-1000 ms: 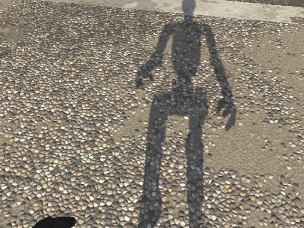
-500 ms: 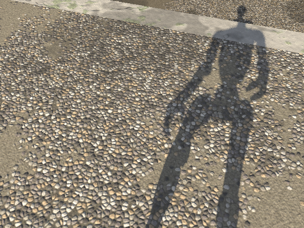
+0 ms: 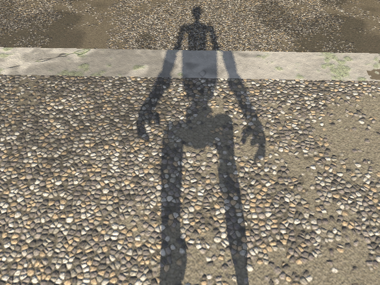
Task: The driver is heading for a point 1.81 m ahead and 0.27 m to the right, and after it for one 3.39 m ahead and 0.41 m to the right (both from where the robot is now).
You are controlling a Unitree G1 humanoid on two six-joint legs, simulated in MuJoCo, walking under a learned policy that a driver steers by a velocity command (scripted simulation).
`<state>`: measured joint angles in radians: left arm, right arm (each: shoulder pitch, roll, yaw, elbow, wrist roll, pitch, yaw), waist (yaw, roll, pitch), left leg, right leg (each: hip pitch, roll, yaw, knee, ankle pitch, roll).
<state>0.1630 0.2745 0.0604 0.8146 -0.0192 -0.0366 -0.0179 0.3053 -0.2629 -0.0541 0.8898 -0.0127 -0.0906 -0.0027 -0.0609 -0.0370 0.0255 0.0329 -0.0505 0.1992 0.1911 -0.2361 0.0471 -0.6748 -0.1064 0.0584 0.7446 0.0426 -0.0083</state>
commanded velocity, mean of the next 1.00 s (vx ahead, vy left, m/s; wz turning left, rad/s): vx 0.50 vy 0.00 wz -0.31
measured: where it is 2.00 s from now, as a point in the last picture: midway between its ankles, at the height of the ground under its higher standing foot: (248, 141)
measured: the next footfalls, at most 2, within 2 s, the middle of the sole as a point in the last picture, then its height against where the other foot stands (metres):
right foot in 0.18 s outside the picture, level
left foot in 0.66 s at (189, 255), level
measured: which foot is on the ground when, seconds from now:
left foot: down 0.00-0.16, up 0.18-0.64, down 0.66-1.00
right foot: up 0.00-0.16, down 0.18-0.68, up 0.70-1.00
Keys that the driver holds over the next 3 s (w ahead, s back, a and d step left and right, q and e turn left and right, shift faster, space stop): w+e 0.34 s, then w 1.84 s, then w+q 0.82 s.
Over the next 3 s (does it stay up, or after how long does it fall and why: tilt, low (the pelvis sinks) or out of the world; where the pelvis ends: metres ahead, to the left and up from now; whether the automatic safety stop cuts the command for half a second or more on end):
stays up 1.49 -0.34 -0.01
